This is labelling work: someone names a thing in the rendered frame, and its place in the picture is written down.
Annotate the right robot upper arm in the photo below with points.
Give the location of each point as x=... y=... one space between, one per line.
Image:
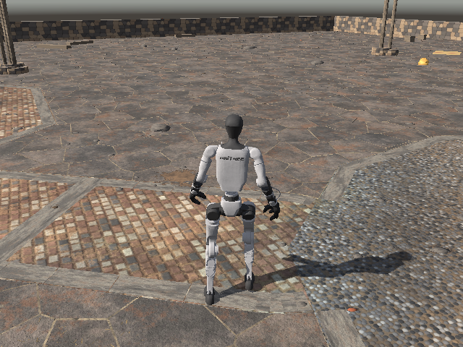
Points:
x=260 y=170

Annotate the right robot hand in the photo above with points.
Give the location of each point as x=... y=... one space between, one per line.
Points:
x=275 y=209

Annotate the left robot hand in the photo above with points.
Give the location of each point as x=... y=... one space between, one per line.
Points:
x=199 y=194

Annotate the robot right foot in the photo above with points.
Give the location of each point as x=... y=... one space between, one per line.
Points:
x=249 y=283

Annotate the humanoid robot head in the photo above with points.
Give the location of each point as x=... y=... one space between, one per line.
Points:
x=233 y=124

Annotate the left robot upper arm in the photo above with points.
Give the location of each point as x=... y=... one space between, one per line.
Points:
x=205 y=163

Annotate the robot left forearm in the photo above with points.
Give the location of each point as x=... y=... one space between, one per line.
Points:
x=195 y=185

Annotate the robot right forearm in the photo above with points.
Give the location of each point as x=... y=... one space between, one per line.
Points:
x=268 y=192

